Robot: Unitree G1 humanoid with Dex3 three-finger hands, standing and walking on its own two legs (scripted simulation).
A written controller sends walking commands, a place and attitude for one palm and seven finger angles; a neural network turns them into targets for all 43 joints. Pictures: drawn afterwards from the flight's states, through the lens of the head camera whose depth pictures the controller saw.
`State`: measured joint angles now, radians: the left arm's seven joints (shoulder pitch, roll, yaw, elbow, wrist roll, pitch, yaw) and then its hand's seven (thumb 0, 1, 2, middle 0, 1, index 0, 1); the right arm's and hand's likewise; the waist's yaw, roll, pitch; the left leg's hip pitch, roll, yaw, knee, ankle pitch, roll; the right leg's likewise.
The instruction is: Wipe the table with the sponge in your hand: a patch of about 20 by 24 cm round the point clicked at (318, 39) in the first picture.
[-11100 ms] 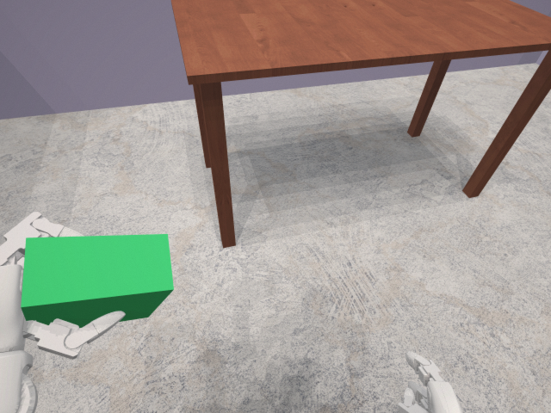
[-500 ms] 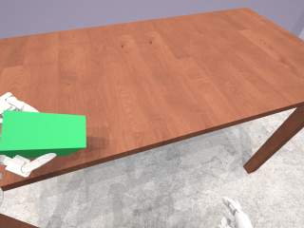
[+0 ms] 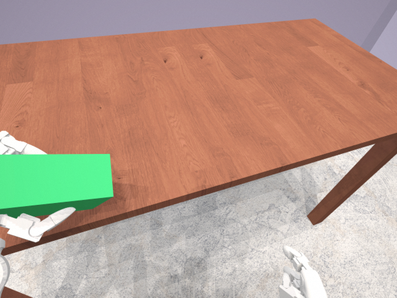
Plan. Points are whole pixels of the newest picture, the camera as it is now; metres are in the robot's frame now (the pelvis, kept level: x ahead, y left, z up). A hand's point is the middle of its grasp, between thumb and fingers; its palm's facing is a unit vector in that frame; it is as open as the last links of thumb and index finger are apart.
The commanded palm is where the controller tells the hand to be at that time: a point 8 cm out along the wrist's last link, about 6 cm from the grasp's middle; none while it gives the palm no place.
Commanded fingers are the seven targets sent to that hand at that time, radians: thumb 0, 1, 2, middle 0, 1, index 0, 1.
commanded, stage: come to a stop and stand still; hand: left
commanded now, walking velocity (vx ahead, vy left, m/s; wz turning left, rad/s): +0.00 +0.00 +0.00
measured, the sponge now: (71, 186) +0.24 +0.23 +0.15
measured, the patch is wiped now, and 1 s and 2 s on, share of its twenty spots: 0.00 0.00 0.00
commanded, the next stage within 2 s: look again from close up in 0.92 s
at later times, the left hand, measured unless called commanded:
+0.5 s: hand (56, 165) +0.26 +0.25 +0.17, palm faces +0.40 -0.84 -0.37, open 10.3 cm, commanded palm +0.20 +0.28 +0.18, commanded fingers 0.00 0.10 1.30 -1.20 -1.60 -1.20 -1.60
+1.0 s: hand (60, 164) +0.26 +0.25 +0.17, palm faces +0.45 -0.83 -0.34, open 10.3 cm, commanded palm +0.21 +0.27 +0.18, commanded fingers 0.00 0.10 1.30 -1.20 -1.60 -1.20 -1.60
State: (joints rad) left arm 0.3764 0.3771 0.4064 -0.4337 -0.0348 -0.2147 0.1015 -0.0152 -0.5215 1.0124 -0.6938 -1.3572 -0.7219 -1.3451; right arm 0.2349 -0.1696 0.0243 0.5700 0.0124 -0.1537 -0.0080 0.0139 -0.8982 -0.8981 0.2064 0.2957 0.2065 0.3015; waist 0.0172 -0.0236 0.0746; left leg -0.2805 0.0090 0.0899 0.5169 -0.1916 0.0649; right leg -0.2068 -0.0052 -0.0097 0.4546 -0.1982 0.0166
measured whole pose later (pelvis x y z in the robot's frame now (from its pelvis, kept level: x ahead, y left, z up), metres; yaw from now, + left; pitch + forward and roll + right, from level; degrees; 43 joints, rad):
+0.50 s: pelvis +0.04 +0.00 +0.01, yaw +1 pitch -1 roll -1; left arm 0.42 0.36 0.37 -0.50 -0.04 -0.19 0.11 -0.01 -0.52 1.01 -0.69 -1.36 -0.72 -1.34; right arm 0.18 -0.20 0.01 0.56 0.02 -0.13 -0.01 0.01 -0.90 -0.90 0.21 0.30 0.21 0.30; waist 0.02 -0.03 0.07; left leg -0.23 -0.01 0.07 0.46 -0.22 0.06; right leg -0.15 -0.01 -0.01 0.39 -0.23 0.03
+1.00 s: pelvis +0.05 -0.01 +0.01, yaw +1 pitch -1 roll -1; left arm 0.41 0.33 0.36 -0.46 -0.05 -0.16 0.13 -0.01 -0.52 1.01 -0.69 -1.36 -0.72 -1.35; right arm 0.19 -0.20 0.01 0.57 0.02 -0.07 -0.03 0.01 -0.90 -0.90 0.21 0.30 0.21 0.30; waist 0.02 0.00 0.05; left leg -0.21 0.00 0.07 0.46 -0.23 0.05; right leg -0.12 0.00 -0.01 0.38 -0.23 0.02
